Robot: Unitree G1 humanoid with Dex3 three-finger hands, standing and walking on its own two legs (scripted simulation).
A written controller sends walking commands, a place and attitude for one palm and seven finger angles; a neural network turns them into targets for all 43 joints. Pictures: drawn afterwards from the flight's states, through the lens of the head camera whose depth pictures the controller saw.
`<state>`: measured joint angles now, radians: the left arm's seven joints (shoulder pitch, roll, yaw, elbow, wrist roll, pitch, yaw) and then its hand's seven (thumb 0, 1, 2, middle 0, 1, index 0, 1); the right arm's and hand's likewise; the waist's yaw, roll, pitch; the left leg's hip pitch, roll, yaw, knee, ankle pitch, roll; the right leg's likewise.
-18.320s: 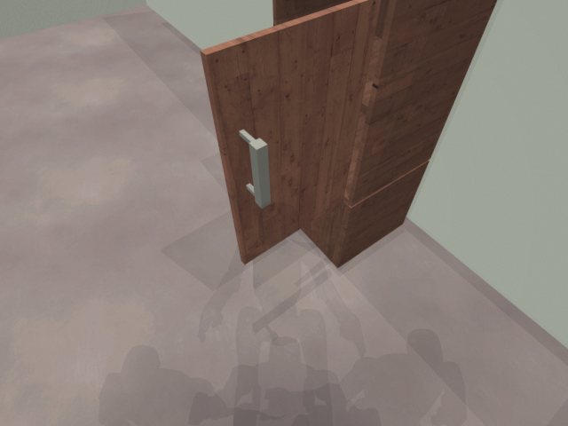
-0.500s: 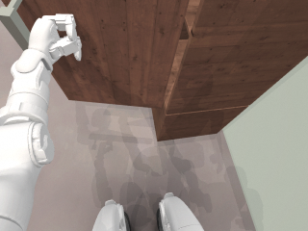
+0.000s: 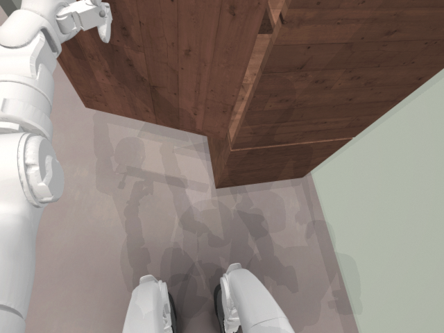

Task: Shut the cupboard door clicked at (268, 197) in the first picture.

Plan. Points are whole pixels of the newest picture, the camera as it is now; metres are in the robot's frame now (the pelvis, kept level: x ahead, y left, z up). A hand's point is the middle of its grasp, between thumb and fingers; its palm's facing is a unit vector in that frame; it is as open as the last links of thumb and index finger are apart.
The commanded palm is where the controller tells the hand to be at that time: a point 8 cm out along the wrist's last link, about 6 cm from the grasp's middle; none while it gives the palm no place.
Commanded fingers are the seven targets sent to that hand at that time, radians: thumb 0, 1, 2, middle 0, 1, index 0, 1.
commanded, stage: push the door shut along its arc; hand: left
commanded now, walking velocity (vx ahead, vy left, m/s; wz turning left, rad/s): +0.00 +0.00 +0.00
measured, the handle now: out of the picture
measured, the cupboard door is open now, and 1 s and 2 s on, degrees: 69 62 62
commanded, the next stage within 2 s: pull the fist back off the door in 0.02 s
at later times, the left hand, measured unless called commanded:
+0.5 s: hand (130, 14) +0.60 +0.06 +0.11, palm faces +0.05 -1.00 -0.05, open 3.1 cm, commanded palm +0.56 +0.10 +0.12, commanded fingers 0.00 0.90 0.90 -1.30 -1.50 -1.30 -1.50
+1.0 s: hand (134, 53) +0.52 +0.06 +0.12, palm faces +0.04 -1.00 -0.03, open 3.1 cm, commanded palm +0.50 +0.11 +0.12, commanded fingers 0.00 0.90 0.90 -1.30 -1.50 -1.30 -1.50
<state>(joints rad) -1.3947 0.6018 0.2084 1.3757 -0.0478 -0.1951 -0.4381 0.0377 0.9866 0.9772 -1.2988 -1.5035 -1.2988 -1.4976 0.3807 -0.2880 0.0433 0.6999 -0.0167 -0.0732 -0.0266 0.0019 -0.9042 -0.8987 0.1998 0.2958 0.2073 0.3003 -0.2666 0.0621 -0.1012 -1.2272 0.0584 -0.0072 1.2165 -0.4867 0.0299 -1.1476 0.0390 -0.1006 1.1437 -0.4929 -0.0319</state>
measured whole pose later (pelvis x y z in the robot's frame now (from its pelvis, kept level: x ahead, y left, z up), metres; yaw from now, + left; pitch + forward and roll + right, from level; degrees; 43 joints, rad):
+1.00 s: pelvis +0.02 -0.01 +0.04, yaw +1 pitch +21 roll -1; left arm -0.88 0.16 0.18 1.07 0.00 -0.50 0.16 0.02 0.90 0.90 -1.30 -1.50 -1.30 -1.50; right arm 0.36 -0.28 -0.04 0.65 -0.05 0.01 0.08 0.00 -0.91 -0.90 0.20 0.30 0.20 0.30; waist -0.15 0.05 -0.14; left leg -0.94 0.04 0.03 1.03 -0.46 0.01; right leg -0.90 0.02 -0.06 1.01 -0.49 -0.04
